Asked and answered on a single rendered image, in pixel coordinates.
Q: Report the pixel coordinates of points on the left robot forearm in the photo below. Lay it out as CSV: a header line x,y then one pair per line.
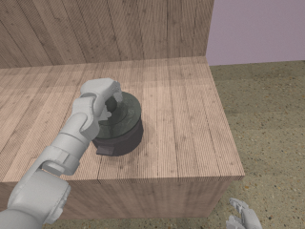
x,y
63,155

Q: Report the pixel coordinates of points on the pot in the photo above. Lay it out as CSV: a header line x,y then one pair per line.
x,y
121,145

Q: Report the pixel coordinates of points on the robot right hand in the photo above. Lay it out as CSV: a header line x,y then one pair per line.
x,y
248,220

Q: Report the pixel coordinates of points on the lid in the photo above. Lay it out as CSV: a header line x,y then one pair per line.
x,y
125,117

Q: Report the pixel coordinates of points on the knob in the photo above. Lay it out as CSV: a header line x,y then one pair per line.
x,y
111,104

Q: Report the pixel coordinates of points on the robot left upper arm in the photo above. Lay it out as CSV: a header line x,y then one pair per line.
x,y
41,201

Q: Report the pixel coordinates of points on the robot left hand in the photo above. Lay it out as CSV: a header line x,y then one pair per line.
x,y
106,87

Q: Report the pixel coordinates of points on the table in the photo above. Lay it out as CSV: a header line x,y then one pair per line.
x,y
156,50

